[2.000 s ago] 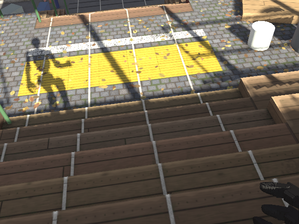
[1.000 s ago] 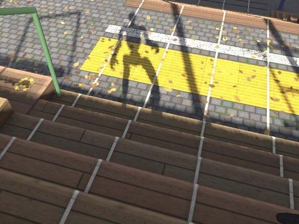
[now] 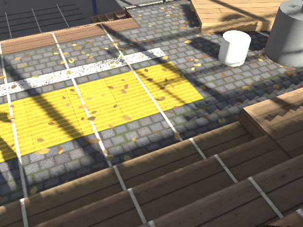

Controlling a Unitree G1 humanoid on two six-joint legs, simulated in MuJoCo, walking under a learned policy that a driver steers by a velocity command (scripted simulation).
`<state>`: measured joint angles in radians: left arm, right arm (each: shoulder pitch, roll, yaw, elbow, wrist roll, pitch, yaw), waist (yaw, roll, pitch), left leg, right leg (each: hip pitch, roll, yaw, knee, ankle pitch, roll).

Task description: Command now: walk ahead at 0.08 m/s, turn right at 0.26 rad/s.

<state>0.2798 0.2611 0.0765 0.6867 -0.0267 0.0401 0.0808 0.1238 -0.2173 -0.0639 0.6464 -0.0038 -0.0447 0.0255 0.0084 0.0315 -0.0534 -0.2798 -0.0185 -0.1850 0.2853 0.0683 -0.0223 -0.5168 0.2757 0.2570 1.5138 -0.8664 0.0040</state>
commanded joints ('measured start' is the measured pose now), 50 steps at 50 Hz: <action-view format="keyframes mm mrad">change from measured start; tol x32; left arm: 1 319 -65 -43 53 -5 -11 -54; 6 -180 6 -23 -115 45 46 17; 25 -411 -146 -83 -351 25 -6 -39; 32 -305 -103 -76 -321 48 -32 -66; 36 400 163 34 -88 73 -35 -93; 40 -190 0 -30 -189 76 -78 -61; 50 0 156 -38 -127 2 -3 7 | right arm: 1 354 -83 -1 163 11 -4 47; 50 -181 -48 42 -217 -22 107 -74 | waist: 1 30 230 -116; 34 80 283 -39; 37 122 -492 146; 43 -166 3 141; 50 8 -140 16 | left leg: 1 623 367 -310 276 737 244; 3 247 340 -478 31 -312 268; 5 -63 239 -486 -64 -518 187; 23 328 62 -561 17 -198 244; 34 -217 -9 -503 -342 -492 190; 37 -987 -258 -486 593 -945 68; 42 -443 -262 -117 1366 -309 -45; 50 -508 -22 99 1058 -386 -128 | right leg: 1 -601 -85 10 582 -71 63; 7 -442 -220 -244 554 440 58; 22 -603 -137 -222 735 337 96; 30 -266 -164 -271 267 277 63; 35 543 -181 -156 -498 83 -129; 37 403 -633 663 -961 1017 -313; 43 -360 -414 165 -826 538 -263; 50 247 -364 169 -814 1140 -252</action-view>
